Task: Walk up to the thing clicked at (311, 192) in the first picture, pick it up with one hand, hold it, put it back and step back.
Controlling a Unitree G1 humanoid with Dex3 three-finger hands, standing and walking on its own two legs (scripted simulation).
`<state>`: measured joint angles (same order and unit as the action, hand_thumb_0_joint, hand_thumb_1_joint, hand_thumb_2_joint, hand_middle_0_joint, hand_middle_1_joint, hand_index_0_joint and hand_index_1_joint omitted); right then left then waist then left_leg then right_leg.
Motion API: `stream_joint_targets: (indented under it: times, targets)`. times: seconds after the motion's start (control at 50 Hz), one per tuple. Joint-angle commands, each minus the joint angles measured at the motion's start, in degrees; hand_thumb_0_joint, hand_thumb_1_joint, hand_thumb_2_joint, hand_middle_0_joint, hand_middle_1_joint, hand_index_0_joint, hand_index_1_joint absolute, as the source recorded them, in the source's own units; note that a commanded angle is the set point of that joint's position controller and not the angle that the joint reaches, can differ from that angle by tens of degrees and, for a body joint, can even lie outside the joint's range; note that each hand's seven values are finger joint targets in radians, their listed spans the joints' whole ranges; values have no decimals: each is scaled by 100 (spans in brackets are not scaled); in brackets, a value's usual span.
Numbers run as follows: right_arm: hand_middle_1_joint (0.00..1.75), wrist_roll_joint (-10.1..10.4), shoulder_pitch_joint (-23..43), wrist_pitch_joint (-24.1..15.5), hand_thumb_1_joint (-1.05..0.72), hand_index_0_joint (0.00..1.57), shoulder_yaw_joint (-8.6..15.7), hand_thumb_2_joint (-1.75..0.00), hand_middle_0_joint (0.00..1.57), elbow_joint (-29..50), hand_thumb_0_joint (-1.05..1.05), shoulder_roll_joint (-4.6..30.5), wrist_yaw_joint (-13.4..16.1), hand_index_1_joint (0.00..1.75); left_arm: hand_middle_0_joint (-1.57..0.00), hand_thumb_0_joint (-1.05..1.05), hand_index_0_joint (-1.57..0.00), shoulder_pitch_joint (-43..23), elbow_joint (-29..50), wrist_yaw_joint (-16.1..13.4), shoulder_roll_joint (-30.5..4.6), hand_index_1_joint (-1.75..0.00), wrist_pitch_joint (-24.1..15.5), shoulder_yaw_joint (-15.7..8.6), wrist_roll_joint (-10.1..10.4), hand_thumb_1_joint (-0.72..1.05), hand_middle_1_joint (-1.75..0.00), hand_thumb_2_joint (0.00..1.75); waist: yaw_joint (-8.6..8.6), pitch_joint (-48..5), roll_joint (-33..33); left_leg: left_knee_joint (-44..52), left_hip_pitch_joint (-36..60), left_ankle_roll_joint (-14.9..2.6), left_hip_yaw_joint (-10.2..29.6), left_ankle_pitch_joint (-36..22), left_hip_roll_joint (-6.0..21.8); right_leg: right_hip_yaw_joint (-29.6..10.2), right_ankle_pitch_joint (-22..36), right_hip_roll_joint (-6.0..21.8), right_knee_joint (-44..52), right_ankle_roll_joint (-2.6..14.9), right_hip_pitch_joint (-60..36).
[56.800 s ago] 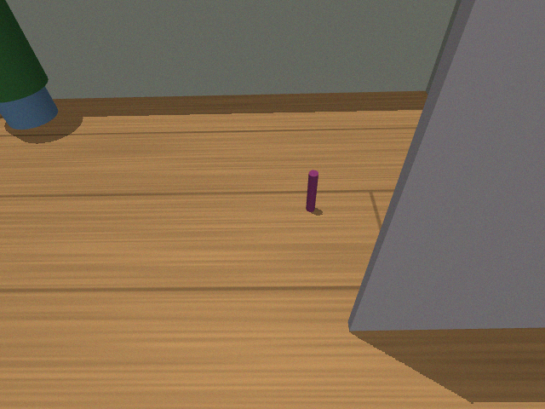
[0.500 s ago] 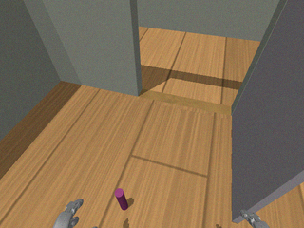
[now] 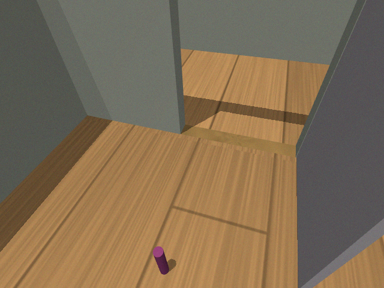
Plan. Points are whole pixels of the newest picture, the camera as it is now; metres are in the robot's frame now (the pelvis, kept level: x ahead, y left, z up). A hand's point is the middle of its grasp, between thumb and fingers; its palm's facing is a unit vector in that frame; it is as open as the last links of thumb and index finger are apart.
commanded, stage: stand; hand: left
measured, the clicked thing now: (161, 261) +0.39 +0.19 -0.65
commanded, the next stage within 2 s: step back in 1.62 s
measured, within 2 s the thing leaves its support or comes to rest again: neither
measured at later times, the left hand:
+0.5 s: hand out of the picture +0.05 +0.24 -0.16, palm faces -0.01 -0.94 -0.34, open 7.4 cm
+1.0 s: hand out of the picture +0.10 +0.24 -0.15, palm faces -0.01 -0.94 -0.34, open 7.4 cm
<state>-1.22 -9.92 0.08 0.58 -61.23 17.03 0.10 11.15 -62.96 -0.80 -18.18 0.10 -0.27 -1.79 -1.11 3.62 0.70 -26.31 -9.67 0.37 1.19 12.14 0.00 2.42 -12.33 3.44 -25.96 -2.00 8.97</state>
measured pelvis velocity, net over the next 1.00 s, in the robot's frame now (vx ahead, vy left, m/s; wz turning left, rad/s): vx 0.03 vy -0.01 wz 0.00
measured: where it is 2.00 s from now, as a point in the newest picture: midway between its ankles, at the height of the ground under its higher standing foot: outside the picture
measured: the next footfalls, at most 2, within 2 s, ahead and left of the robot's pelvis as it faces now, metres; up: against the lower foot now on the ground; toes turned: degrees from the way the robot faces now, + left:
none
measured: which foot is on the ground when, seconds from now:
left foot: down 0.00-1.00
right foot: down 0.00-1.00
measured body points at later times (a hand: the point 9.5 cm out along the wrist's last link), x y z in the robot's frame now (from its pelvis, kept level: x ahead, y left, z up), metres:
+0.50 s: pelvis +0.00 -0.01 +0.00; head +0.01 -0.01 +0.45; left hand +0.05 +0.29 -0.13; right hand +0.05 -0.30 -0.14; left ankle +0.03 +0.12 -0.74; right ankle +0.02 -0.14 -0.74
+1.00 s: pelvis +0.03 -0.01 +0.01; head +0.04 -0.01 +0.46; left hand +0.10 +0.29 -0.13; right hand +0.11 -0.30 -0.13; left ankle +0.03 +0.12 -0.74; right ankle +0.02 -0.14 -0.74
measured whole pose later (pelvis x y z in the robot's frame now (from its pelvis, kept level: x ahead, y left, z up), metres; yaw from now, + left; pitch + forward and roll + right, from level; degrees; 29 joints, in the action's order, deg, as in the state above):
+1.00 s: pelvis +0.03 -0.01 +0.01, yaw +0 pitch -3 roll +0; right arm -0.6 -5.6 -0.6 0.0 -65.2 19.1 0.2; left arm 4.8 -66.9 -0.2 -18.6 -0.4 -0.9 -1.1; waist -0.6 3.7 0.7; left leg -19.3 -6.1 1.0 1.1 10.6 0.7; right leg 2.6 -10.9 2.7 -19.3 -1.7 5.7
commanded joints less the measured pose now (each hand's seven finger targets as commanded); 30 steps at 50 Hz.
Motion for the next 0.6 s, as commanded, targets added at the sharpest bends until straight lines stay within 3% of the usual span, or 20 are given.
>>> stream_joint_targets:
  times: [0.0,0.1,0.16,0.58]
  targets:
    - [30,-13,275,-106,-90,20,259,-90,20,190,0,1228,96,30,-20,0,-20,-332,184,-76,-1215,-30,-160,-231,17,90,-30,90,65,-41,-10,909,-306,-156,620,369,502,-503,-240,319,742,254,-44]
    - [30,-13,306,-55,-90,20,250,-90,20,87,0,1223,76,30,-20,0,-20,-358,41,-67,-1212,-30,-140,-221,7,90,-30,90,56,144,-56,974,-463,-158,635,810,494,-513,-713,304,885,234,89]
    - [30,2,304,-75,-90,20,243,-90,20,37,0,1212,61,30,-20,0,-20,-410,21,-55,-1253,-30,-154,-212,16,90,-30,90,71,-4,-110,888,-225,-133,578,468,469,-602,-789,364,988,259,173]
    - [30,25,377,-112,-90,20,161,-90,20,-141,0,1336,89,30,-20,0,-20,-669,-119,-36,-1251,-30,-160,-224,78,90,-30,90,55,-257,-4,948,-77,-128,532,-360,595,-517,239,403,933,247,-282]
